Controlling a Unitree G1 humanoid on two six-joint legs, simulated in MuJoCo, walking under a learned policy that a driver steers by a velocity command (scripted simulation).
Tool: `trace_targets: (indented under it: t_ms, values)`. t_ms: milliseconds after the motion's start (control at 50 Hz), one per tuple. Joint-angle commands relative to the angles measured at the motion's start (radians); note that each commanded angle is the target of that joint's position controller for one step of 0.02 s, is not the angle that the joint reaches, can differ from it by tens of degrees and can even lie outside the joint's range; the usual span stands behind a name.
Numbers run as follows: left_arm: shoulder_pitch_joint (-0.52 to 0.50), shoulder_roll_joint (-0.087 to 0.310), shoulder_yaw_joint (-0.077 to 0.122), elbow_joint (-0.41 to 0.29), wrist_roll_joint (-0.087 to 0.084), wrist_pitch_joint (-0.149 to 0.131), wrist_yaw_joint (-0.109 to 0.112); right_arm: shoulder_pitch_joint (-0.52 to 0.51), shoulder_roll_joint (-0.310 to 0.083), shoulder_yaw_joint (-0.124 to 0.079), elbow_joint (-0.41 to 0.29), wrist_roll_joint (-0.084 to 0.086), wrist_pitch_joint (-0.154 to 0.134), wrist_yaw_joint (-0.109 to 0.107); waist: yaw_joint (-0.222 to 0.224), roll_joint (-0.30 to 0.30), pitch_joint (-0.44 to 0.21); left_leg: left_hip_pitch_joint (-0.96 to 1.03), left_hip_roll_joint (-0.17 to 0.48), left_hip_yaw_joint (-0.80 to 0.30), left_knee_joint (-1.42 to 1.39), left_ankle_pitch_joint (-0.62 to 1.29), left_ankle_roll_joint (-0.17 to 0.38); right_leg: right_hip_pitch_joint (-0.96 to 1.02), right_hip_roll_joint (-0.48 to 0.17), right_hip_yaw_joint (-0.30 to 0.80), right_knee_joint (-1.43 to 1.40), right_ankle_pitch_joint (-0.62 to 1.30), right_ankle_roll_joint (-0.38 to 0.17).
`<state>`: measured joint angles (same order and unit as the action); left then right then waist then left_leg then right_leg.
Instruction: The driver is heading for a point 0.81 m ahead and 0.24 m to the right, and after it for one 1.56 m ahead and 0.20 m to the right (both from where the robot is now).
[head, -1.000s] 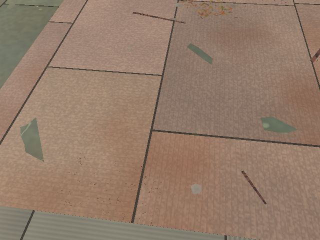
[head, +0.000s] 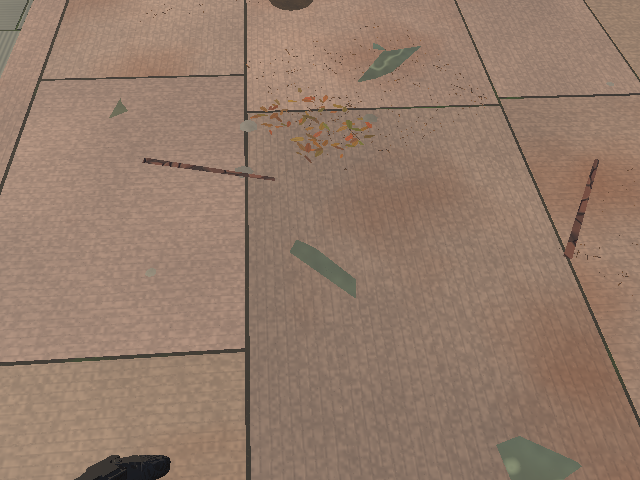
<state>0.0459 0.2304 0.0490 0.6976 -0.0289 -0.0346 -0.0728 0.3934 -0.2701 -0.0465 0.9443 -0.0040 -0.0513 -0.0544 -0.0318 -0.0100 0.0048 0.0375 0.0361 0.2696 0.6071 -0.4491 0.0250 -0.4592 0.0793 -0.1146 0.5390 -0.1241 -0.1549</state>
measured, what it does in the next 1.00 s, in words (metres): walks ahead, turning right: left foot, then right foot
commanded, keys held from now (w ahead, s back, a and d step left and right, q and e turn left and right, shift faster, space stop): w+e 1.00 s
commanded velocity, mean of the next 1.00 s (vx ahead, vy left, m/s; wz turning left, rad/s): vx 0.50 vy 0.00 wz -0.58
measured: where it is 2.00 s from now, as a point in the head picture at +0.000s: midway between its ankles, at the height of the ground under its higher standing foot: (463, 348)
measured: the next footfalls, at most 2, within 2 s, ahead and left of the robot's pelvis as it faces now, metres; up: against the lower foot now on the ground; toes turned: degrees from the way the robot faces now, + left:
left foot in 0.44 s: +0.46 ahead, +0.10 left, +0.00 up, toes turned -21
right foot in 0.96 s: +0.55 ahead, -0.27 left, +0.00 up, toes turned -38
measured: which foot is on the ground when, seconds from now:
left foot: down 0.00-0.00, up 0.02-0.42, down 0.44-0.96, up 0.98-1.00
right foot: down 0.00-0.44, up 0.46-0.94, down 0.96-1.00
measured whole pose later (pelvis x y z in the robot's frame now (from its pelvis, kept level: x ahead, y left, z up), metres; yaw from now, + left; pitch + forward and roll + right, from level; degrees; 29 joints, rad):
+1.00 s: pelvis +0.50 -0.12 +0.00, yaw -37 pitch +2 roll +1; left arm 0.08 0.28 0.07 0.57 -0.02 -0.02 -0.04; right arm 0.30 -0.31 -0.08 0.82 0.01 -0.07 -0.01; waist -0.06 0.00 0.05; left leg -0.16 0.10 0.11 0.90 -0.52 -0.04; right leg -0.51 0.01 -0.03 0.66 -0.18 -0.09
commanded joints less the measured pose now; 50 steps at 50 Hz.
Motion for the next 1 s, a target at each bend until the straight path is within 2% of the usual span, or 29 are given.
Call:
trace_targets:
  t_ms: [20,40,60,80,100,120,180,220,260,320,360,400,420,440,460,480,500,520,540,580,680,780,860,900,920,940,960,980,1000]
  values:
    - [0.318,0.262,0.087,-0.006,0.025,-0.014,0.036,-0.014,0.002,0.014,-0.184,-0.001,-0.064,0.04,0.089,-0.238,-0.304,-0.762,-0.124,-0.264,0.878,-0.131,-0.021,0.862,-0.409,0.933,-0.177,-0.205,-0.363]
    - [0.309,0.176,0.069,0.0,0.021,-0.024,0.043,-0.134,-0.086,-0.007,-0.208,0.027,-0.109,0.061,0.141,-0.102,-0.246,-0.868,-0.052,-0.419,0.924,-0.049,0.016,0.801,-0.378,0.885,-0.274,-0.242,-0.309]
    - [0.257,0.129,0.054,-0.013,0.018,-0.033,0.046,-0.189,-0.118,-0.01,-0.24,0.045,-0.127,0.07,0.109,-0.029,-0.132,-0.871,-0.01,-0.406,0.852,0.069,0.032,0.661,-0.34,0.72,-0.293,-0.151,-0.252]
    - [0.204,0.119,0.048,-0.028,0.012,-0.042,0.039,-0.187,-0.115,-0.013,-0.239,0.032,-0.132,0.064,0.058,0.073,-0.071,-0.837,0.024,-0.388,0.768,0.113,0.021,0.539,-0.293,0.622,-0.307,-0.021,-0.214]
    - [0.173,0.105,0.04,-0.04,0.008,-0.046,0.039,-0.177,-0.126,-0.021,-0.244,0.015,-0.123,0.058,0.028,0.097,-0.046,-0.793,0.047,-0.381,0.698,0.145,-0.004,0.454,-0.253,0.543,-0.309,0.096,-0.192]
    - [0.166,0.101,0.035,-0.05,0.016,-0.046,0.044,-0.163,-0.126,-0.026,-0.254,0.006,-0.11,0.056,0.007,0.081,-0.043,-0.747,0.064,-0.378,0.672,0.155,-0.024,0.387,-0.233,0.507,-0.315,0.166,-0.186]
    - [0.197,0.143,0.043,-0.056,0.013,-0.042,0.064,-0.206,-0.089,-0.019,-0.306,-0.016,-0.086,0.045,-0.002,0.038,-0.015,-0.746,0.084,-0.33,0.507,0.183,-0.085,0.257,-0.196,0.437,-0.317,0.281,-0.171]
    - [0.225,0.175,0.053,-0.053,0.017,-0.034,0.078,-0.307,-0.05,-0.003,-0.337,-0.024,-0.08,0.042,0.031,0.005,0.008,-0.673,0.054,-0.289,0.294,0.308,-0.102,0.146,-0.132,0.362,-0.303,0.282,-0.13]
    - [0.278,0.184,0.058,-0.039,0.008,-0.019,0.088,-0.397,-0.017,0.011,-0.358,-0.02,-0.079,0.045,0.08,-0.042,-0.012,-0.575,0.001,-0.268,0.105,0.448,-0.104,0.113,-0.09,0.337,-0.267,0.225,-0.088]
    - [0.338,0.18,0.059,-0.025,-0.003,-0.011,0.084,-0.452,-0.054,-0.002,-0.381,0.011,-0.083,0.052,0.111,-0.091,-0.038,-0.536,-0.041,-0.297,-0.031,0.491,-0.099,0.207,-0.126,0.424,-0.215,0.134,-0.067]
    - [0.339,0.17,0.059,-0.025,-0.009,-0.007,0.09,-0.45,-0.092,-0.02,-0.386,0.014,-0.092,0.058,0.096,-0.107,-0.049,-0.524,-0.042,-0.335,-0.104,0.452,-0.072,0.306,-0.163,0.502,-0.149,0.091,-0.047]
    - [0.296,0.167,0.063,-0.041,0.0,-0.003,0.093,-0.361,-0.125,-0.043,-0.367,0.013,-0.102,0.059,0.033,-0.134,-0.072,-0.408,-0.047,-0.331,-0.154,0.409,-0.025,0.329,-0.164,0.53,-0.049,0.162,-0.015]
    - [0.273,0.138,0.055,-0.058,0.007,-0.007,0.088,-0.256,-0.154,-0.059,-0.351,0.001,-0.107,0.055,-0.023,-0.125,-0.144,-0.237,-0.005,-0.345,-0.16,0.42,0.016,0.289,-0.12,0.49,0.088,0.208,0.021]
    - [0.268,0.078,0.033,-0.088,0.028,-0.012,0.084,-0.086,-0.21,-0.074,-0.342,-0.019,-0.105,0.047,-0.087,-0.019,-0.299,0.051,0.176,-0.511,-0.12,0.396,0.088,0.139,-0.061,0.404,0.369,0.023,0.063]
    - [0.445,0.029,0.015,-0.104,-0.003,-0.022,0.082,-0.019,-0.267,-0.087,-0.302,-0.028,-0.093,0.053,-0.009,0.368,-0.419,0.358,0.402,-1.004,-0.217,0.218,0.27,-0.222,0.054,0.301,0.68,-0.491,0.124]
    - [0.441,0.132,0.029,-0.076,-0.016,-0.019,0.086,-0.032,-0.175,-0.072,-0.321,-0.006,-0.083,0.053,-0.037,0.278,-0.361,0.327,0.409,-1.098,-0.267,-0.06,0.259,-0.358,-0.038,0.312,0.832,-0.445,0.141]
    - [0.324,0.181,0.043,-0.092,-0.01,-0.011,0.086,-0.073,-0.11,-0.056,-0.332,-0.001,-0.071,0.043,-0.068,0.169,-0.218,0.198,0.359,-0.927,-0.287,-0.086,0.21,-0.398,-0.071,0.279,0.874,-0.34,0.153]
    - [0.256,0.181,0.046,-0.11,0.007,-0.005,0.087,-0.122,-0.095,-0.047,-0.334,-0.006,-0.06,0.041,-0.049,0.086,-0.128,0.044,0.315,-0.784,-0.299,0.033,0.18,-0.363,-0.106,0.244,0.855,-0.263,0.156]
    - [0.212,0.169,0.049,-0.13,0.018,-0.005,0.083,-0.151,-0.084,-0.042,-0.323,-0.011,-0.055,0.042,-0.027,0.076,-0.061,-0.077,0.271,-0.69,-0.322,0.13,0.17,-0.333,-0.133,0.238,0.812,-0.222,0.155]
    - [0.235,0.127,0.047,-0.126,0.006,0.006,0.074,-0.182,-0.066,-0.037,-0.303,-0.015,-0.06,0.045,0.02,0.119,-0.01,-0.216,0.216,-0.544,-0.381,0.222,0.155,-0.248,-0.168,0.224,0.749,-0.2,0.15]
    - [0.165,0.092,0.033,-0.14,0.015,0.021,0.073,-0.165,-0.13,-0.062,-0.237,-0.008,-0.071,0.049,0.022,0.087,-0.002,-0.203,0.24,-0.376,-0.436,0.403,0.185,-0.273,-0.2,0.211,0.546,-0.082,0.17]
    - [0.017,0.08,0.023,-0.161,0.007,0.008,0.045,-0.135,-0.174,-0.072,-0.198,0.005,-0.054,0.044,-0.03,0.072,0.023,-0.135,0.229,-0.233,-0.432,0.43,0.146,-0.231,-0.186,0.151,0.275,0.096,0.152]
    - [-0.065,0.089,0.026,-0.198,0.001,0.008,0.026,-0.094,-0.21,-0.084,-0.171,0.025,-0.035,0.047,-0.052,0.083,0.056,-0.041,0.259,-0.181,-0.4,0.466,0.117,-0.2,-0.163,0.095,0.153,0.013,0.113]
    - [-0.038,0.113,0.041,-0.204,0.009,0.012,0.021,-0.101,-0.237,-0.092,-0.166,0.035,-0.024,0.045,-0.018,0.103,0.031,-0.005,0.263,-0.137,-0.295,0.736,0.097,-0.111,-0.115,0.044,0.113,-0.09,0.074]
    - [0.034,0.137,0.057,-0.189,0.014,0.015,0.022,-0.109,-0.247,-0.095,-0.166,0.042,-0.017,0.043,0.031,0.108,-0.016,-0.007,0.245,-0.099,-0.171,0.92,0.08,0.005,-0.069,0.007,0.072,-0.106,0.048]
    - [0.197,0.183,0.087,-0.142,0.012,0.018,0.029,-0.109,-0.23,-0.087,-0.166,0.044,-0.012,0.039,0.115,0.085,-0.099,-0.075,0.205,-0.054,0.037,1.002,0.052,0.238,-0.012,-0.017,0.004,-0.045,0.012]
    - [0.387,0.262,0.121,-0.102,0.006,0.024,0.046,-0.101,-0.183,-0.068,-0.186,0.018,-0.015,0.035,0.194,-0.007,-0.195,-0.336,0.166,-0.049,0.346,0.732,0.003,0.56,-0.111,0.173,-0.002,-0.024,-0.049]
    - [0.356,0.39,0.131,-0.116,-0.002,0.009,0.05,-0.05,-0.048,-0.021,-0.264,-0.022,-0.043,0.046,0.076,-0.285,-0.267,-0.781,-0.031,-0.145,0.689,-0.129,-0.054,0.828,-0.372,0.768,-0.117,-0.185,-0.234]
    - [0.403,0.304,0.105,-0.137,0.006,-0.007,0.046,-0.15,-0.13,-0.033,-0.273,0.017,-0.08,0.059,0.161,-0.177,-0.368,-0.893,-0.032,-0.353,0.799,-0.132,-0.04,0.862,-0.415,0.938,-0.244,-0.289,-0.261]
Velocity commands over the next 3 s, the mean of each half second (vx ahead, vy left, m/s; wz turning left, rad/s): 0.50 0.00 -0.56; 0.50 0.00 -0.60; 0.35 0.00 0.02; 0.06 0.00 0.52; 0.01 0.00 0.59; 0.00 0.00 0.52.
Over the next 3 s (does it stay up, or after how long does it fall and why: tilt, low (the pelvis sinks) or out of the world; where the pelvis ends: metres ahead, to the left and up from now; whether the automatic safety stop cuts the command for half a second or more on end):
stays up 0.73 -0.32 0.03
